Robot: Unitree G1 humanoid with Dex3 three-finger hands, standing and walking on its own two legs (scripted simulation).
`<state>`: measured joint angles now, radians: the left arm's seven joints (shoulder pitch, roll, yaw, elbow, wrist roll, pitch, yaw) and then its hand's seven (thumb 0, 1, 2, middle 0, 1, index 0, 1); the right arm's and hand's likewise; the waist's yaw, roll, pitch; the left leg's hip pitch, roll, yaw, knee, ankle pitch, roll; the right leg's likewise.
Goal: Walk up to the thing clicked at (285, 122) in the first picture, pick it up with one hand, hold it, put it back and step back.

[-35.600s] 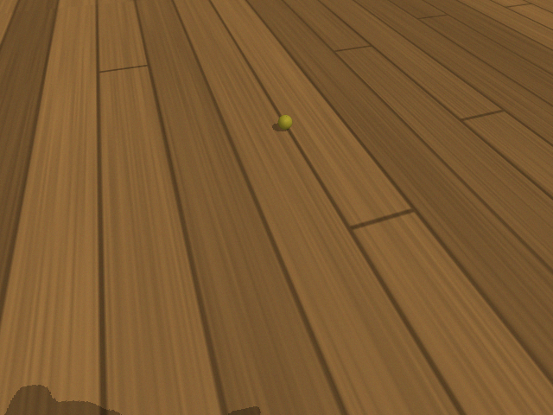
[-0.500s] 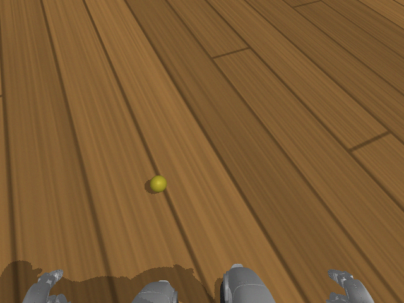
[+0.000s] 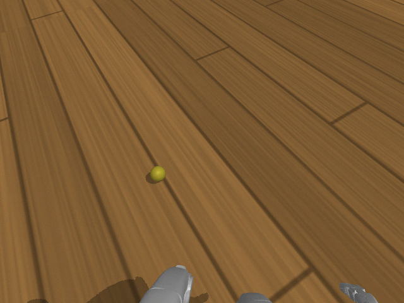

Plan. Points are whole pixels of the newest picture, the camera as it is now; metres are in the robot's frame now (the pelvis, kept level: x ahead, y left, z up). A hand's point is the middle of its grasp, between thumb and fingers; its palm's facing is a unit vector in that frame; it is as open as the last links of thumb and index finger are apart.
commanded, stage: step back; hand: left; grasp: from above
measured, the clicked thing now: (158, 173) +0.79 +0.29 -0.72
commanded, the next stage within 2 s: stand in 1.74 s
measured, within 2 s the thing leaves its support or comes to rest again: neither
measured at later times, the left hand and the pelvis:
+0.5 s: hand out of the picture -0.08 +0.30 -0.15, palm faces +0.00 -0.92 -0.40, open 7.4 cm; pelvis -0.18 +0.02 +0.00, yaw +0 degrees
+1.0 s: hand out of the picture -0.23 +0.31 -0.15, palm faces +0.05 -0.92 -0.39, open 7.4 cm; pelvis -0.29 +0.03 +0.00, yaw +2 degrees
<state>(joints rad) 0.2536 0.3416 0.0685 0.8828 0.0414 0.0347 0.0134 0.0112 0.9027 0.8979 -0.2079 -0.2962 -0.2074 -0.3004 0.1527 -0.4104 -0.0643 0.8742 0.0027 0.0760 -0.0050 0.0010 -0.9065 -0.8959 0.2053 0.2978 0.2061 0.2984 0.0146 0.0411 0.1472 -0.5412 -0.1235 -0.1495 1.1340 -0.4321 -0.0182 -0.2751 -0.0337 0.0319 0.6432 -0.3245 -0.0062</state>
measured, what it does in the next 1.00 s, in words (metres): walks backwards: left foot, then right foot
